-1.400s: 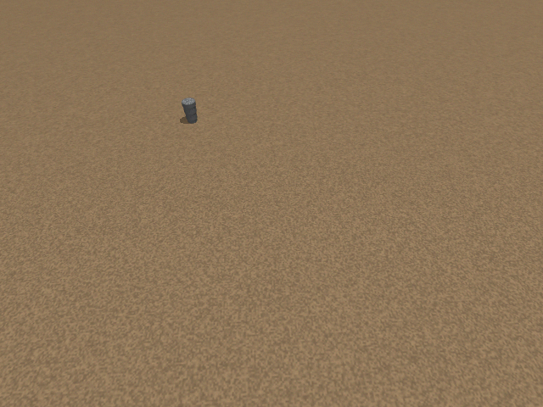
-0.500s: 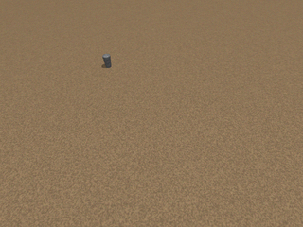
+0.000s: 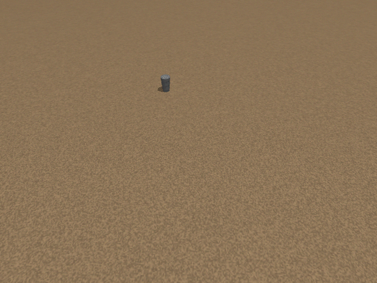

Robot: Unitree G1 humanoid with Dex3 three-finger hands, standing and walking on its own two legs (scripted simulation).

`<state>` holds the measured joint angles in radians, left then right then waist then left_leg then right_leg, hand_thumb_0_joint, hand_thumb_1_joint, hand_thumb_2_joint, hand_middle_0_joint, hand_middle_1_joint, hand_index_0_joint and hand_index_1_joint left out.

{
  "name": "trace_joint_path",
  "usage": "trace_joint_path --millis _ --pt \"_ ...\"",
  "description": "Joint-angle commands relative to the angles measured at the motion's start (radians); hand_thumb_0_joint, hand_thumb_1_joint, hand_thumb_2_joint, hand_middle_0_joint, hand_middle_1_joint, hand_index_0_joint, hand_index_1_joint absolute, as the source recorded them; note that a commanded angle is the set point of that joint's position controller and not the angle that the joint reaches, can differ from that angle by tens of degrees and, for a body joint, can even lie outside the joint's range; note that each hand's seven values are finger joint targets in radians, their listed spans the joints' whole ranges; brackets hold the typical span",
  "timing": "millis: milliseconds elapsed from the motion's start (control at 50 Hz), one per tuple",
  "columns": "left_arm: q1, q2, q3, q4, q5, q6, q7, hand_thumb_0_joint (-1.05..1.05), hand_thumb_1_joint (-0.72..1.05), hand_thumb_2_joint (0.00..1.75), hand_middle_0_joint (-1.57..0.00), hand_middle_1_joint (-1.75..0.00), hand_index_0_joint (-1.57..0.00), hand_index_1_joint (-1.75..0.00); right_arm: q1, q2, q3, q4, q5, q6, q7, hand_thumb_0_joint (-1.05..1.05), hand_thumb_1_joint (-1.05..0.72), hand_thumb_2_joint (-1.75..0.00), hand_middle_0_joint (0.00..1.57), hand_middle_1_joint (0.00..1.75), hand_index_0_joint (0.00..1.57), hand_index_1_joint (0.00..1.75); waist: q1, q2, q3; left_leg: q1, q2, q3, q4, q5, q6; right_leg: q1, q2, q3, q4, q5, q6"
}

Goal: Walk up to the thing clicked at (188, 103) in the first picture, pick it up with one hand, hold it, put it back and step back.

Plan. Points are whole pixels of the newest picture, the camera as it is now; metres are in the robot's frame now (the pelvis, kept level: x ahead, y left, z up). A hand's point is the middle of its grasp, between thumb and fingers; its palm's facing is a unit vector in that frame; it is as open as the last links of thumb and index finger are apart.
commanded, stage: walk up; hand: left
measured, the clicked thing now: (165, 83) +1.98 +0.32 -0.70
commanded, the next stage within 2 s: none
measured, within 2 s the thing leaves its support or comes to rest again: neither
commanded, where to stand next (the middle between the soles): +1.65 +0.08 m, yaw +4 degrees
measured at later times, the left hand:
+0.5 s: hand (85, 205) +0.36 +0.34 -0.13, palm faces -0.04 -0.94 -0.34, open 7.4 cm
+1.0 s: hand (107, 159) +0.57 +0.34 -0.17, palm faces +0.10 -0.93 -0.34, open 7.4 cm
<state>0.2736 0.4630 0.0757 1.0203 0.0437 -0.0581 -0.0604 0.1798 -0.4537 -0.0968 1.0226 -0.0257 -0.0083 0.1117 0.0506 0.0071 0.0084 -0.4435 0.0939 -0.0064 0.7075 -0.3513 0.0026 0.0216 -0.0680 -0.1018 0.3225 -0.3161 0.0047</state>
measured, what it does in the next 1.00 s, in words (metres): walks ahead: left foot, then right foot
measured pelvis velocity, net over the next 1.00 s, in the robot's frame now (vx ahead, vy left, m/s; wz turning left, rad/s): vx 0.59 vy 0.06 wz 0.09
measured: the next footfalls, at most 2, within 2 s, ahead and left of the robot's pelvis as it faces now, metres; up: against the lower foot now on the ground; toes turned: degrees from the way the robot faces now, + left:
left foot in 0.06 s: +0.17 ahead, +0.17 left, +0.00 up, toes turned +6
right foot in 0.58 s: +0.51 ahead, -0.09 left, +0.00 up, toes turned -3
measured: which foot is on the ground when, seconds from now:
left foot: up 0.00-0.04, down 0.06-0.62, up 0.64-1.00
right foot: down 0.00-0.10, up 0.12-0.56, down 0.58-1.00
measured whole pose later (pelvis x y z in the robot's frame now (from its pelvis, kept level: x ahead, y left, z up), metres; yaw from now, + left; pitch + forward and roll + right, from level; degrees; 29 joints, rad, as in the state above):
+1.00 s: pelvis +0.59 +0.06 -0.02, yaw +5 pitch -1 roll -3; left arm 0.35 0.45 0.05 0.93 0.01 -0.08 -0.07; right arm 0.15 -0.43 -0.08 0.87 -0.02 -0.07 0.09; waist 0.08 0.00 0.04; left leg -0.49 0.09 0.06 0.57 -0.09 0.01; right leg 0.02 -0.02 -0.13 0.47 -0.45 0.02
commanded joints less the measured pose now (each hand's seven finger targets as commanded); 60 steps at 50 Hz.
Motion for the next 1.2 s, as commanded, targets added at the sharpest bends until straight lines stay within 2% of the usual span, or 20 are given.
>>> trace_joint_path --millis 0,60,100,120,200,320,480,560,580,600,640,680,740,920,980,1000,1020,1040,1120,1180 --pt "-0.225 0.279 0.06 -0.131 -0.008 -0.032 0.004 0.0 0.9 0.9 -0.2 -0.3 -0.2 -0.3 0.007 -0.155 -0.053 -0.09 0.007 -0.043 0.008 0.0 -0.9 -0.9 0.2 0.3 0.2 0.3 -0.105 -0.143 0.075 0.265 -0.013 0.103 -0.11 0.205 -0.014 -0.374 -0.179 0.067 -0.106 -0.313 -0.159" --pt "-0.156 0.156 0.021 -0.12 0.0 -0.018 -0.002 0.0 0.9 0.9 -0.2 -0.3 -0.2 -0.3 0.309 -0.271 -0.104 0.003 -0.006 -0.053 -0.031 0.0 -0.9 -0.9 0.2 0.3 0.2 0.3 -0.25 0.246 -0.054 0.69 -0.042 0.005 -0.186 -0.085 0.068 -0.639 -0.029 -0.06 0.564 -0.142 -0.109" --pt "-0.161 0.17 0.002 -0.158 -0.028 -0.02 0.001 0.0 0.9 0.9 -0.2 -0.3 -0.2 -0.3 0.233 -0.416 -0.112 -0.071 0.015 -0.068 -0.045 0.0 -0.9 -0.9 0.2 0.3 0.2 0.3 -0.204 0.303 0.002 0.51 0.327 -0.787 -0.63 -0.668 0.216 -0.812 0.073 0.131 0.936 -0.237 -0.08" --pt "-0.168 0.225 0.003 -0.155 -0.019 -0.022 0.005 0.0 0.9 0.9 -0.2 -0.3 -0.2 -0.3 0.136 -0.415 -0.111 -0.104 0.031 -0.068 -0.046 0.0 -0.9 -0.9 0.2 0.3 0.2 0.3 -0.156 0.233 0.061 0.4 0.377 -0.83 -0.664 -0.678 0.263 -0.786 0.003 0.182 0.945 -0.188 -0.085" --pt "-0.054 0.233 0.026 -0.066 -0.057 -0.01 -0.021 0.0 0.9 0.9 -0.2 -0.3 -0.2 -0.3 0.026 -0.251 -0.052 -0.13 0.031 -0.101 -0.058 0.0 -0.9 -0.9 0.2 0.3 0.2 0.3 -0.043 0.105 0.102 0.195 0.148 -0.257 -0.577 -0.265 0.112 -0.599 -0.082 0.169 0.739 0.073 -0.034" --pt "-0.153 0.192 0.034 -0.135 -0.032 0.004 -0.048 0.0 0.9 0.9 -0.2 -0.3 -0.2 -0.3 0.075 -0.242 -0.049 -0.142 0.03 -0.124 -0.057 0.0 -0.9 -0.9 0.2 0.3 0.2 0.3 -0.058 0.11 0.123 0.297 0.164 -0.146 -0.625 -0.109 0.191 -0.662 -0.094 0.118 0.494 0.199 0.012" --pt "-0.333 0.124 0.023 -0.19 -0.033 -0.018 -0.047 0.0 0.9 0.9 -0.2 -0.3 -0.2 -0.3 0.174 -0.242 -0.053 -0.138 0.02 -0.115 -0.071 0.0 -0.9 -0.9 0.2 0.3 0.2 0.3 -0.106 0.066 0.075 0.424 0.142 -0.037 -0.49 0.359 0.164 -0.523 -0.027 0.025 0.218 0.262 -0.043" --pt "0.013 0.179 0.065 -0.087 -0.03 -0.023 -0.016 0.0 0.9 0.9 -0.2 -0.3 -0.2 -0.3 0.19 -0.196 -0.033 -0.168 0.009 -0.1 -0.082 0.0 -0.9 -0.9 0.2 0.3 0.2 0.3 0.051 -0.058 -0.167 0.279 0.036 0.084 0.072 0.579 0.101 0.048 0.052 -0.047 0.185 0.147 -0.096" --pt "0.168 0.245 0.095 -0.062 -0.022 -0.027 -0.003 0.0 0.9 0.9 -0.2 -0.3 -0.2 -0.3 0.234 -0.126 -0.009 -0.183 0.014 -0.102 -0.08 0.0 -0.9 -0.9 0.2 0.3 0.2 0.3 0.103 -0.214 -0.259 0.046 -0.034 0.08 0.344 0.257 0.075 0.279 -0.12 0.2 0.173 -0.063 -0.117" --pt "0.177 0.315 0.104 -0.085 -0.023 -0.035 0.005 0.0 0.9 0.9 -0.2 -0.3 -0.2 -0.3 0.261 -0.126 -0.003 -0.201 0.037 -0.104 -0.084 0.0 -0.9 -0.9 0.2 0.3 0.2 0.3 0.081 -0.322 -0.276 -0.244 -0.152 0.066 0.513 -0.141 0.04 0.455 -0.374 0.694 0.024 -0.073 -0.247" --pt "0.081 0.293 0.099 -0.122 -0.056 -0.036 0.019 0.0 0.9 0.9 -0.2 -0.3 -0.2 -0.3 0.115 -0.236 -0.023 -0.181 0.029 -0.113 -0.098 0.0 -0.9 -0.9 0.2 0.3 0.2 0.3 0.085 -0.173 -0.157 -0.27 -0.04 -0.058 0.632 -0.095 0.045 0.239 -0.388 0.677 -0.028 0.061 -0.318" --pt "0.008 0.227 0.067 -0.141 -0.052 -0.045 0.028 0.0 0.9 0.9 -0.2 -0.3 -0.2 -0.3 0.091 -0.178 -0.013 -0.173 0.043 -0.11 -0.082 0.0 -0.9 -0.9 0.2 0.3 0.2 0.3 0.026 -0.111 -0.037 -0.171 -0.016 -0.08 0.539 0.021 0.059 0.003 -0.263 0.364 -0.018 0.309 -0.246" --pt "-0.043 0.191 0.055 -0.155 -0.046 -0.057 0.025 0.0 0.9 0.9 -0.2 -0.3 -0.2 -0.3 0.149 -0.14 -0.012 -0.162 0.028 -0.087 -0.061 0.0 -0.9 -0.9 0.2 0.3 0.2 0.3 -0.035 -0.145 0.022 -0.085 0.005 -0.052 0.378 0.084 0.044 -0.156 -0.185 0.178 -0.036 0.356 -0.208" --pt "-0.045 0.243 0.052 -0.204 -0.033 -0.063 0.002 0.0 0.9 0.9 -0.2 -0.3 -0.2 -0.3 -0.043 -0.127 -0.033 -0.214 0.011 -0.08 -0.016 0.0 -0.9 -0.9 0.2 0.3 0.2 0.3 -0.028 -0.098 0.041 0.151 -0.014 0.091 -0.116 0.313 0.009 -0.289 -0.175 0.088 -0.063 0.101 -0.186" --pt "-0.026 0.198 0.031 -0.214 -0.033 -0.051 0.015 0.0 0.9 0.9 -0.2 -0.3 -0.2 -0.3 0.181 -0.2 -0.066 -0.15 -0.014 -0.086 -0.038 0.0 -0.9 -0.9 0.2 0.3 0.2 0.3 -0.147 0.075 -0.095 0.463 -0.048 0.077 -0.123 0.168 0.062 -0.348 -0.121 0.039 0.331 0.329 -0.144" --pt "0.033 0.133 0.007 -0.213 -0.04 -0.044 0.022 0.0 0.9 0.9 -0.2 -0.3 -0.2 -0.3 0.32 -0.26 -0.088 -0.128 -0.033 -0.09 -0.054 0.0 -0.9 -0.9 0.2 0.3 0.2 0.3 -0.207 0.246 -0.167 0.602 0.054 -0.095 -0.22 -0.035 0.106 -0.468 -0.043 -0.004 0.64 0.229 -0.103" --pt "0.091 0.068 -0.011 -0.213 -0.052 -0.037 0.022 0.0 0.9 0.9 -0.2 -0.3 -0.2 -0.3 0.318 -0.315 -0.098 -0.148 -0.029 -0.096 -0.069 0.0 -0.9 -0.9 0.2 0.3 0.2 0.3 -0.17 0.396 -0.173 0.694 0.269 -0.524 -0.345 -0.123 0.133 -0.671 0.112 0.067 0.854 -0.225 -0.061" --pt "0.11 0.194 0.014 -0.201 -0.056 -0.028 0.038 0.0 0.9 0.9 -0.2 -0.3 -0.2 -0.3 0.259 -0.343 -0.102 -0.18 0.01 -0.097 -0.072 0.0 -0.9 -0.9 0.2 0.3 0.2 0.3 -0.16 0.24 -0.19 0.686 0.35 -0.726 -0.457 -0.177 0.205 -0.715 0.096 0.189 0.914 -0.205 -0.077" --pt "0.083 0.186 0.016 -0.147 -0.064 -0.028 0.028 0.0 0.9 0.9 -0.2 -0.3 -0.2 -0.3 0.097 -0.201 -0.041 -0.211 0.038 -0.11 -0.085 0.0 -0.9 -0.9 0.2 0.3 0.2 0.3 -0.062 0.074 0.004 0.346 0.2 -0.213 -0.438 0.31 0.099 -0.584 -0.013 0.242 0.822 0.017 -0.051" --pt "0.098 0.163 0.017 -0.148 -0.058 -0.012 0.01 0.0 0.9 0.9 -0.2 -0.3 -0.2 -0.3 0.1 -0.191 -0.038 -0.215 0.033 -0.123 -0.083 0.0 -0.9 -0.9 0.2 0.3 0.2 0.3 -0.047 0.105 0.007 0.313 0.178 -0.113 -0.465 0.352 0.15 -0.551 -0.015 0.206 0.766 0.057 -0.021"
